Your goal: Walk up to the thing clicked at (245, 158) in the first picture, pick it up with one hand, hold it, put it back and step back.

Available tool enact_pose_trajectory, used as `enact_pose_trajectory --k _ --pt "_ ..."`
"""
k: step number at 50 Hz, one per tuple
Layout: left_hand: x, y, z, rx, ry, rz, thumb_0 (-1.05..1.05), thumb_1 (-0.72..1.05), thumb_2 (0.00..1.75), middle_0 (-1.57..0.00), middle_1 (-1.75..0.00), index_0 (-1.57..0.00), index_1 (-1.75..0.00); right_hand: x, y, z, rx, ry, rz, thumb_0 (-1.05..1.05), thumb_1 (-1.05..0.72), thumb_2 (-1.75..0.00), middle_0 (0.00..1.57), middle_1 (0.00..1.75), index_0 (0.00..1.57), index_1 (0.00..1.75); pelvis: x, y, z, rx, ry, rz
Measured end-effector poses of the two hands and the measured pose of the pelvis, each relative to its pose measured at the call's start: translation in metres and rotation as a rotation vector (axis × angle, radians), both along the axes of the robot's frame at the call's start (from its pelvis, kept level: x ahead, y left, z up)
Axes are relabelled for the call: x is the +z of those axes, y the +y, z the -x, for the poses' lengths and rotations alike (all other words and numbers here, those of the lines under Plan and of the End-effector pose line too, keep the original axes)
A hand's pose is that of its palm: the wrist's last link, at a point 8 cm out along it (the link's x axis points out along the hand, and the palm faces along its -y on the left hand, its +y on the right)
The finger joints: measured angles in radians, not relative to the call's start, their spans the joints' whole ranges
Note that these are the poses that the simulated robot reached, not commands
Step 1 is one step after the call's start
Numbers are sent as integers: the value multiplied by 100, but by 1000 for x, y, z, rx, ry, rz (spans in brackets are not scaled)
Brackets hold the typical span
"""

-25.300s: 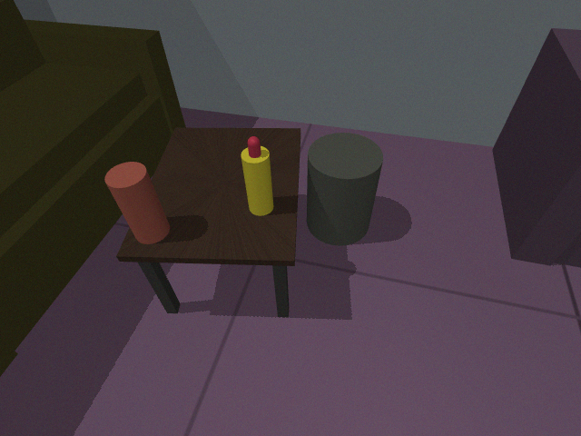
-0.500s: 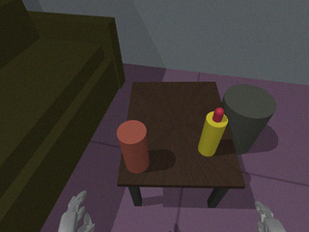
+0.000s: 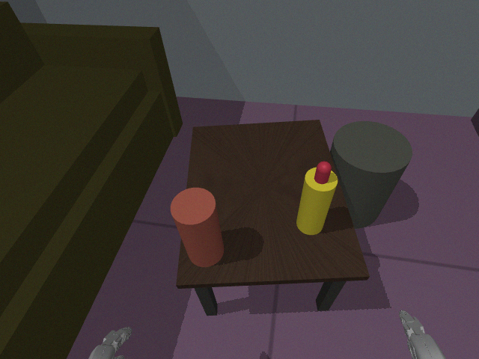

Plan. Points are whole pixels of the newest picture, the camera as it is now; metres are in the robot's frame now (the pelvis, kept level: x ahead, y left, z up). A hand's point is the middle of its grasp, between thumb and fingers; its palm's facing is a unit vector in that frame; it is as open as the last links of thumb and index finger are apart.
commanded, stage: home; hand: right
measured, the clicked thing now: (316, 197) +0.57 -0.18 -0.19
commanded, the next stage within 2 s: stand in 0.18 s
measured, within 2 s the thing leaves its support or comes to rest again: neither
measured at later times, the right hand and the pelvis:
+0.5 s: hand out of the picture +0.06 -0.25 -0.11, palm faces +0.02 +0.93 -0.37, open 15.1 cm; pelvis +0.00 +0.00 +0.04, yaw +0 degrees
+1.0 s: hand out of the picture +0.03 -0.22 -0.12, palm faces -0.01 +0.94 -0.33, open 7.5 cm; pelvis -0.01 +0.02 +0.04, yaw -1 degrees
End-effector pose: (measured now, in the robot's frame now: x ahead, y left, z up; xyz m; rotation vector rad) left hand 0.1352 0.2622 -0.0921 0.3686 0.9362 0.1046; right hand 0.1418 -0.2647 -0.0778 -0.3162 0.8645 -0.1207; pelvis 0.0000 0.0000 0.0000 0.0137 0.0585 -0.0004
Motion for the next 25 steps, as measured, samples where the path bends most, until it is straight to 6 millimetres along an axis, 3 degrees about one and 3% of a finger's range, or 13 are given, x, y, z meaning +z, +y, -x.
enact_pose_trajectory --k 8,18,25 --pt "5 19 31 79 123 -14 1 90 90 -21 -31 -21 -30 -10 -20 43 -76 164 15 -1 53 -5 6 5 6 5 16 -5 -6 -2 -42 5" --pt "2 13 52 125 210 36 1 90 90 -21 -30 -21 -30 -4 -21 76 -135 271 27 0 51 -8 8 7 8 7 32 -2 -7 -8 -92 16" --pt "0 13 62 134 236 63 1 90 90 -21 -30 -21 -30 5 -24 89 -158 295 54 0 24 -35 16 21 16 21 38 2 0 -8 -120 21"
